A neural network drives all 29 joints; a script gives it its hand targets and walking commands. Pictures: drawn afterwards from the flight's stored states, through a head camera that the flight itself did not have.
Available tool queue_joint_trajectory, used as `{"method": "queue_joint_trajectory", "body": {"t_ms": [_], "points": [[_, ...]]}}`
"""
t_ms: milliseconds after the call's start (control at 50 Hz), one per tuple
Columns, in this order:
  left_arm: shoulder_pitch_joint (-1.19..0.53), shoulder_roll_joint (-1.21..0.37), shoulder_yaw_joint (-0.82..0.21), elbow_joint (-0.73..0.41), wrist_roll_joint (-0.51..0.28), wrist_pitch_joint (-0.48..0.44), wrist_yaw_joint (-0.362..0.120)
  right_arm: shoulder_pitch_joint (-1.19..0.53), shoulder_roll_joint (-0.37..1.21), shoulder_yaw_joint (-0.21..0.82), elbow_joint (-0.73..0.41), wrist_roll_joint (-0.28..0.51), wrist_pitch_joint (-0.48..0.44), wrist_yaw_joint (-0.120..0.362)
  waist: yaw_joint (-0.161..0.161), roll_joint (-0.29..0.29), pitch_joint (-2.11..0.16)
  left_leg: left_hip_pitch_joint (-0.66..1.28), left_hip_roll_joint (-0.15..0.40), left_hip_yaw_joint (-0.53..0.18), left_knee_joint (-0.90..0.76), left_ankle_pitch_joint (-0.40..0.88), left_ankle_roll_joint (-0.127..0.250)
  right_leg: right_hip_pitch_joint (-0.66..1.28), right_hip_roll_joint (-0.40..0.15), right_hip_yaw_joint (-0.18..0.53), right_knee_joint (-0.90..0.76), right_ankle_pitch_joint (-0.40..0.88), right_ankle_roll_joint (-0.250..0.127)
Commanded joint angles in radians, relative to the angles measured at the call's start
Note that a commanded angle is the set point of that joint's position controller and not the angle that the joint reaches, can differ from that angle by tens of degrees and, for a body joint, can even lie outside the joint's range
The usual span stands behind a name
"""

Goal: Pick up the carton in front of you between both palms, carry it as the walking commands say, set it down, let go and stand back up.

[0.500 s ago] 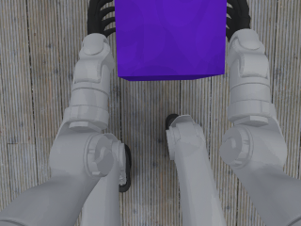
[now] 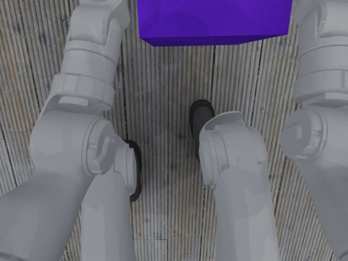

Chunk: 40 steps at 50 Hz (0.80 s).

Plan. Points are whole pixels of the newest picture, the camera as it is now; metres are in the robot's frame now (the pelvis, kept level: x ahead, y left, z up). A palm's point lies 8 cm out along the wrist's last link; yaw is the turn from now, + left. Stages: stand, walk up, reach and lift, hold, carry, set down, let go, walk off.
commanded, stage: set down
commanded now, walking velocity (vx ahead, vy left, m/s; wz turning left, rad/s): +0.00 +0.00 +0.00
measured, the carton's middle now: out of the picture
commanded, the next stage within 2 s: none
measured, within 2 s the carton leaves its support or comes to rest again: rests again in 0.40 s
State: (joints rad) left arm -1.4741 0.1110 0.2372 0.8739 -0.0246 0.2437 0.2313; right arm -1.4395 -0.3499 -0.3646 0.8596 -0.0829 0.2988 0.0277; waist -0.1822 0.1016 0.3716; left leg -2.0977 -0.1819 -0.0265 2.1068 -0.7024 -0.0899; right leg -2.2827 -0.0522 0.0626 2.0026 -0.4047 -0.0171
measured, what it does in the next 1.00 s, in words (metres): stands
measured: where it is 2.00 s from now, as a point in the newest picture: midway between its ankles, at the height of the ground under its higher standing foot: (167, 162)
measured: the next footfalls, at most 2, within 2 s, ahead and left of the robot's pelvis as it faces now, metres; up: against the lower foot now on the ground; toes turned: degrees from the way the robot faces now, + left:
none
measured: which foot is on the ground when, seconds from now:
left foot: down 0.00-1.00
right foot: down 0.00-1.00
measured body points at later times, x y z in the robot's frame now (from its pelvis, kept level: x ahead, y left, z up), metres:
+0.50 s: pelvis -0.01 +0.01 -0.02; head +0.37 -0.07 +0.21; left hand +0.56 -0.02 -0.21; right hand +0.49 -0.32 -0.21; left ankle +0.08 +0.13 -0.37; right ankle +0.15 -0.13 -0.37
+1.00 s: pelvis -0.01 +0.02 -0.02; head +0.36 -0.06 +0.20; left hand +0.56 -0.02 -0.21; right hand +0.48 -0.32 -0.21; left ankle +0.08 +0.13 -0.37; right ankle +0.15 -0.13 -0.37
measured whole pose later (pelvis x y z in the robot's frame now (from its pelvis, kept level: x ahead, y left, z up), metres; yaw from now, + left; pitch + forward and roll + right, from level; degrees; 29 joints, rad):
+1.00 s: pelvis -0.01 +0.02 -0.02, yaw +0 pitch +34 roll +1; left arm -1.60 0.17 0.16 1.07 -0.03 0.17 0.12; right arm -1.53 -0.45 -0.45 1.14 -0.07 0.14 0.16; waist -0.18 0.10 0.51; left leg -2.12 -0.23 -0.03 2.19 -0.67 -0.07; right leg -2.26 -0.09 0.07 2.06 -0.39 0.01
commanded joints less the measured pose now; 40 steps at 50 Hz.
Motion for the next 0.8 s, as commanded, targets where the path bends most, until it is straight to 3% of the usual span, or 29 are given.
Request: {"method": "queue_joint_trajectory", "body": {"t_ms": [0,180,440,780], "points": [[-0.647,-0.853,-0.385,-0.147,-0.104,-0.041,-0.266,-0.527,0.791,0.342,-0.066,0.130,-0.033,0.272,-0.132,0.018,-1.324,0.132,-0.066,0.144,-0.181,0.217,0.053,1.078,0.100,-0.091,-0.076,0.458,0.021],[-0.637,-0.821,-0.354,-0.081,-0.098,-0.058,-0.264,-0.527,0.711,0.273,-0.009,0.094,-0.056,0.290,-0.152,0.051,-1.180,0.155,-0.064,0.119,-0.179,0.215,0.051,0.876,0.088,-0.105,-0.059,0.366,0.005],[-0.682,-0.738,-0.365,-0.043,-0.132,-0.088,-0.248,-0.563,0.581,0.231,0.051,0.105,-0.096,0.276,-0.185,0.099,-1.107,0.209,-0.051,0.102,-0.157,0.204,0.044,0.764,0.069,-0.097,-0.044,0.301,-0.015],[-0.562,-0.542,-0.226,0.104,-0.027,-0.086,-0.256,-0.428,0.440,0.119,0.232,0.028,-0.108,0.272,-0.139,0.124,-0.792,0.096,-0.030,0.083,-0.163,0.087,0.055,0.601,0.054,-0.049,-0.049,0.119,-0.032]]}}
